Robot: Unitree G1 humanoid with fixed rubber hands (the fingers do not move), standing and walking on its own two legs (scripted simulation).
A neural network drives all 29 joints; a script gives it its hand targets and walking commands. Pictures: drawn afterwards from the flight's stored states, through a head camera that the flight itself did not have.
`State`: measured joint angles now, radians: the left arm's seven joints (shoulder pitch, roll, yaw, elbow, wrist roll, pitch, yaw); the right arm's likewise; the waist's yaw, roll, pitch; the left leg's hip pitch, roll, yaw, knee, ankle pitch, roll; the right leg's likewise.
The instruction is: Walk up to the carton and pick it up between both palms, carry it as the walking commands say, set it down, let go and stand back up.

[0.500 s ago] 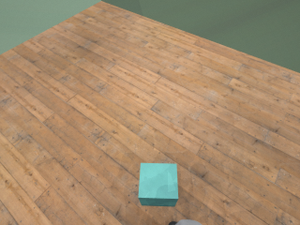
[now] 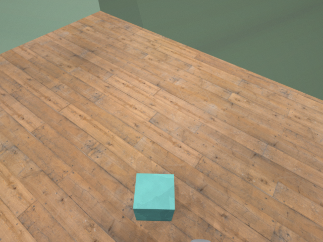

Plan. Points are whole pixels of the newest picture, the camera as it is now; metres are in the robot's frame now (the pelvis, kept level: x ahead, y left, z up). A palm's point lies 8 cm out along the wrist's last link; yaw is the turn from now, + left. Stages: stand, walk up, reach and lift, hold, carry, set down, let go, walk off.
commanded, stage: walk up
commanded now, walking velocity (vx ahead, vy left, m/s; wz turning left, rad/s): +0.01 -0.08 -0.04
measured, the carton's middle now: (154, 198) +0.42 +0.01 -0.65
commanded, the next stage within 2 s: stand in 1.68 s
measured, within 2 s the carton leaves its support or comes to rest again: neither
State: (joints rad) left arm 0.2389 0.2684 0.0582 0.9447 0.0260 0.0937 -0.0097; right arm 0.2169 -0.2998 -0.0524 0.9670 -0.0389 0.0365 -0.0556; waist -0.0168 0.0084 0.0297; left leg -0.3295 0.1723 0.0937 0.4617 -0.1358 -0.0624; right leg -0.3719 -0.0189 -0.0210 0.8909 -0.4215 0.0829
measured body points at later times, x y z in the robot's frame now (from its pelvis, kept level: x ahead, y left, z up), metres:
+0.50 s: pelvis +0.00 -0.04 +0.02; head +0.02 -0.08 +0.46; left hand -0.04 +0.23 -0.11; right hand +0.03 -0.30 -0.15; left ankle -0.04 +0.12 -0.67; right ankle -0.05 -0.15 -0.74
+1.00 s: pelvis +0.04 +0.05 +0.00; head +0.04 +0.05 +0.45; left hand +0.02 +0.28 -0.16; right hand +0.13 -0.18 -0.15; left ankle +0.06 +0.15 -0.74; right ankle +0.03 -0.06 -0.74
